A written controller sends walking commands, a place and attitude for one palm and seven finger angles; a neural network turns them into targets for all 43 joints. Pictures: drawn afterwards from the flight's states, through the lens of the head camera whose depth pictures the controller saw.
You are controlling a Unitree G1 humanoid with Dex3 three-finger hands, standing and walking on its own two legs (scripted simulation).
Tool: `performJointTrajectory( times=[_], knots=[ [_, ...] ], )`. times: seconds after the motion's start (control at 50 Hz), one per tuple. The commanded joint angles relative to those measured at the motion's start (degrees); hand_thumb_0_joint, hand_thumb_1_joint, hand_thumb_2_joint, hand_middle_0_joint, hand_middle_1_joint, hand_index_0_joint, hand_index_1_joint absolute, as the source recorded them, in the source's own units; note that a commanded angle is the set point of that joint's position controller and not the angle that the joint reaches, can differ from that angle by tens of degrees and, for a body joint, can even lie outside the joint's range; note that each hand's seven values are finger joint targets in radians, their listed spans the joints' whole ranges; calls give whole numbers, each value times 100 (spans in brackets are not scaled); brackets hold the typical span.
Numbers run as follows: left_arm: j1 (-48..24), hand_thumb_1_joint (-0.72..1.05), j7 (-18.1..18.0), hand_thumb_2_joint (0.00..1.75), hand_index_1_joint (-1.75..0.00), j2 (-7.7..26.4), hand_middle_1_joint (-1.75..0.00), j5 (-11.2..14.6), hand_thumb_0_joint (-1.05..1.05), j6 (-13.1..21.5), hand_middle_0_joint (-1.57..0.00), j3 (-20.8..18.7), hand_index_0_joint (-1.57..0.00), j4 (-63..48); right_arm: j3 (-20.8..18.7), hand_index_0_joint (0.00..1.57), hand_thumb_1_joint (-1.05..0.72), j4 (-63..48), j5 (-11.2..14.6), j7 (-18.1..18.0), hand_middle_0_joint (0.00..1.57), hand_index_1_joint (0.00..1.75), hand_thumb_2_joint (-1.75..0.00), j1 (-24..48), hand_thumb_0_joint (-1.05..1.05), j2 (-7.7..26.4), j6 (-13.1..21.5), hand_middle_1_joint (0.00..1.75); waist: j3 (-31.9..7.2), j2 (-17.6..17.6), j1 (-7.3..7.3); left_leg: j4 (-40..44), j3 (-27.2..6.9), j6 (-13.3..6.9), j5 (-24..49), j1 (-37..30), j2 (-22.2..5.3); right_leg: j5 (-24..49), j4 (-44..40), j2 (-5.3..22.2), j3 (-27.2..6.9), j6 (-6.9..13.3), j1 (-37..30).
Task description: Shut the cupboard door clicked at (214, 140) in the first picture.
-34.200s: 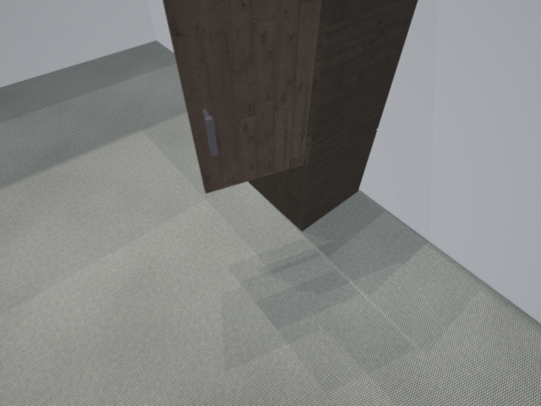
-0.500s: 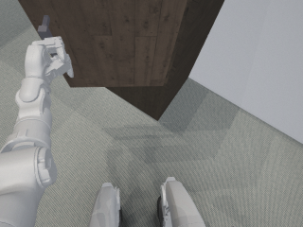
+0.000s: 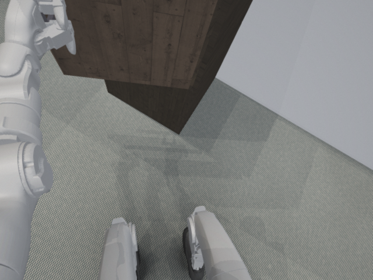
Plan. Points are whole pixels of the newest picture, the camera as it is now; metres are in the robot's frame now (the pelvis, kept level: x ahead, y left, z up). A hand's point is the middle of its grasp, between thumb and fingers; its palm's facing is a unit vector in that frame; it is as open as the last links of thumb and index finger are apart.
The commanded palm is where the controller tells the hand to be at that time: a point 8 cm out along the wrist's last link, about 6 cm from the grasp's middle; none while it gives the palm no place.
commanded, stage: push the door shut along its arc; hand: left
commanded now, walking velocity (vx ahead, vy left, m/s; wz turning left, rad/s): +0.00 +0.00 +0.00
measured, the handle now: (37, 3) +0.64 +0.21 +0.07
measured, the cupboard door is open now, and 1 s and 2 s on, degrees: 28 25 25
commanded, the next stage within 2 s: pull the fist back off the door in 0.20 s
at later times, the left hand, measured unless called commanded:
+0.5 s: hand (90, 15) +0.62 +0.12 +0.06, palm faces +0.13 -0.99 -0.01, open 3.0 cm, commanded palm +0.59 +0.15 +0.07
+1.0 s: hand (84, 55) +0.54 +0.13 +0.06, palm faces +0.09 -1.00 +0.00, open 3.1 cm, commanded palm +0.51 +0.17 +0.07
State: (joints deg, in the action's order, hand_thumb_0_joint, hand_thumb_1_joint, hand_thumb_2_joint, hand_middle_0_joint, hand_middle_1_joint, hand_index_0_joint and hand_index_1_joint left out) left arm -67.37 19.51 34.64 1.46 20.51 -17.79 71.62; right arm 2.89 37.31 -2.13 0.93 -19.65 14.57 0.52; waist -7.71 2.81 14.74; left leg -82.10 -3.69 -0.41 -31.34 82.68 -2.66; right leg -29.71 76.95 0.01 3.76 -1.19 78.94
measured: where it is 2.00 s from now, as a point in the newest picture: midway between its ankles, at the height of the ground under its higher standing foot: (164, 269)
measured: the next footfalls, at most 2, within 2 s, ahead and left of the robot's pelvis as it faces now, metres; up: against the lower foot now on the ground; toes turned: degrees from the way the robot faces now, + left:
none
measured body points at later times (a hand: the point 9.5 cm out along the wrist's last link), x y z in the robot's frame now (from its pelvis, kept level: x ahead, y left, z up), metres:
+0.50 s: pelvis +0.01 -0.01 -0.01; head +0.22 +0.00 +0.39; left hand +0.61 +0.17 +0.07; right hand -0.03 -0.25 -0.11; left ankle +0.04 +0.11 -0.58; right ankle +0.05 -0.14 -0.58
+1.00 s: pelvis +0.02 -0.02 +0.03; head +0.18 +0.00 +0.45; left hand +0.53 +0.18 +0.06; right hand +0.05 -0.29 -0.08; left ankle +0.04 +0.11 -0.58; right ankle +0.05 -0.14 -0.58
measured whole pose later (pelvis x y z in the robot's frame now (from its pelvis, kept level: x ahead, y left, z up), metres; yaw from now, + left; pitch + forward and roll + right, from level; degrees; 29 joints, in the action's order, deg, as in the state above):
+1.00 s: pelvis +0.02 -0.02 +0.03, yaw +1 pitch +29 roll -3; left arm -50.8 1.3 20.0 2.3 26.8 -19.5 64.0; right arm -0.6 35.3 -3.4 3.7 -20.0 15.0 -1.3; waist -8.7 2.0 10.7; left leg -75.2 -2.6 1.1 -31.2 72.8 -3.0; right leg -30.4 72.5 -0.3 2.8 0.1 70.8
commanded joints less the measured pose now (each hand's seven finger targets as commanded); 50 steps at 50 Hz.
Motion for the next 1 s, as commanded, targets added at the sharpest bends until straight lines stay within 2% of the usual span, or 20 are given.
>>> performJointTrajectory(
  times=[0.0,0.08,0.16,0.28,0.3,0.32,0.36,0.38,0.4,0.42,0.44,0.48,0.5,0.58,0.66,0.72,0.78,0.82,0.9,0.98],
  knots=[
    [-3269,90,102,90,-150,808,-150,-2,0,233,-130,41,-130,-1155,-406,20,-90,-112,-14,-104,20,30,-90,-1287,0,1267,45,30,-3461,1549,400,877,-472,-60,2063,-3734,-5,1110,-786,-237,70,362,-405],
    [-3506,90,4,90,-150,1311,-150,-77,0,77,-130,-322,-130,-1063,-344,20,-90,-151,-43,-109,20,30,-90,-1393,0,1269,65,30,-3461,1503,408,780,-412,-105,2089,-3426,8,1155,-723,-257,59,361,-550],
    [-3544,90,-9,90,-150,1360,-150,-207,0,14,-130,-292,-130,-1066,-329,20,-90,-182,-74,-73,20,30,-90,-1433,0,1230,63,30,-3564,1535,431,675,-355,-115,2276,-3306,4,1305,-692,-282,47,348,-672],
    [-3643,90,90,90,-150,1918,-150,-405,0,-205,-130,-505,-130,-693,-249,20,-90,-254,-65,-102,20,30,-90,-1555,0,1228,44,30,-3432,1182,543,474,-184,-238,2046,-2478,26,1410,-634,-312,-26,307,-1027],
    [-3383,90,-885,90,-150,2003,-150,107,0,-281,-130,-1717,-130,-898,-192,20,-90,-474,-207,-80,20,30,-90,-1711,0,1146,56,30,-3600,1194,85,598,-247,-189,2154,-2327,-27,1515,-663,-285,-5,271,-1268],
    [-2982,90,-1308,90,-150,1560,-150,13,0,-342,-130,-1345,-130,-727,-213,20,-90,-516,-201,3,20,30,-90,-1597,0,1089,51,30,-3669,1067,104,645,-207,-147,2137,-2307,-41,1490,-652,-287,-3,229,-1354],
    [-2726,90,-1861,90,-150,1200,-150,-10,0,-326,-130,-1382,-130,-892,-280,20,-90,-506,-273,114,20,30,-90,-1659,0,1035,39,30,-3682,881,77,652,-167,-123,2202,-2294,-62,1548,-661,-284,31,188,-1448],
    [-2561,90,-2220,90,-150,964,-150,-158,0,-205,-130,-1340,-130,-1019,-307,20,-90,-523,-319,180,20,30,-90,-1710,0,998,41,30,-3730,985,13,671,-169,-108,2331,-2469,-59,1593,-641,-288,31,200,-1363],
    [-2699,90,-2455,90,-150,894,-150,-421,0,-57,-130,-1081,-130,-1394,-345,20,-90,-467,-352,251,20,30,-90,-1730,0,1007,19,30,-3958,1244,65,665,-145,-83,2493,-2741,-86,1682,-637,-270,16,194,-1324],
    [-2748,90,-2544,90,-150,715,-150,-687,0,80,-130,-758,-130,-1653,-401,20,-90,-412,-361,323,20,30,-90,-1755,0,987,-8,30,-4099,1419,98,646,-125,-69,2624,-2988,-84,1756,-656,-269,-6,208,-1302],
    [-2675,90,-2593,90,-150,827,-150,-783,0,164,-130,-848,-130,-1692,-440,20,-90,-380,-366,356,20,30,-90,-1796,0,1000,-47,30,-4216,1411,46,648,-98,-58,2654,-3007,-66,1853,-660,-268,-24,226,-1494],
    [-2632,90,-2537,90,-150,1056,-150,-867,0,284,-130,-933,-130,-1802,-479,20,-90,-350,-349,370,20,30,-90,-1849,0,1041,-123,30,-4348,1216,56,716,-69,-77,2689,-3017,-35,2102,-713,-277,-89,230,-1891],
    [-2771,90,-2450,90,-150,923,-150,-802,0,327,-130,-791,-130,-1927,-495,20,-90,-358,-314,362,20,30,-90,-1796,0,1025,-137,30,-4332,1183,119,776,-26,-93,2604,-2969,-4,2199,-810,-270,-140,201,-2090],
    [-2850,90,-2176,90,-150,1056,-150,-457,0,476,-130,-963,-130,-2152,-504,20,-90,-312,-227,260,20,30,-90,-1649,0,974,-78,30,-4239,869,83,912,139,-145,2065,-2542,81,2256,-1064,-257,-326,148,-2828],
    [-2179,90,-2095,90,-150,725,-150,-361,0,599,-130,-794,-130,-1563,-480,20,-90,-233,-188,219,20,30,-90,-1507,0,906,-20,30,-3486,615,61,1038,222,-158,1680,-2263,103,1935,-1236,-245,-335,135,-2766],
    [-1510,90,-2042,90,-150,416,-150,-366,0,674,-130,-649,-130,-1231,-500,20,-90,-267,-191,232,20,30,-90,-1435,0,897,-33,30,-3242,596,-37,1108,268,-145,1767,-2329,124,2016,-1263,-225,-316,159,-2709],
    [-946,90,-1869,90,-150,-180,-150,-226,0,664,-130,-303,-130,-1019,-532,20,-90,-345,-165,263,20,30,-90,-1383,0,901,-85,30,-2995,466,-76,1205,289,-139,1846,-2439,165,2114,-1302,-220,-284,187,-2659],
    [-793,90,-1778,90,-150,-242,-150,-85,0,677,-130,-301,-130,-1116,-557,20,-90,-385,-135,243,20,30,-90,-1303,0,920,-135,30,-2895,361,-129,1252,314,-129,1786,-2399,183,2106,-1345,-207,-293,179,-2746],
    [-991,90,-1773,90,-150,-523,-150,138,0,994,-130,-186,-130,-1851,-638,20,-90,-410,-123,209,20,30,-90,-1146,0,916,-138,30,-3079,484,-161,1298,259,-96,1954,-2898,189,2165,-1308,-180,-260,182,-2591],
    [-1092,90,-1955,90,-150,-544,-150,148,0,1510,-130,-150,-130,-2794,-708,20,-90,-400,-150,191,20,30,-90,-977,0,906,-111,30,-3742,898,-334,1289,191,-32,2351,-3662,187,2286,-1165,-159,-225,220,-2512]
  ],
)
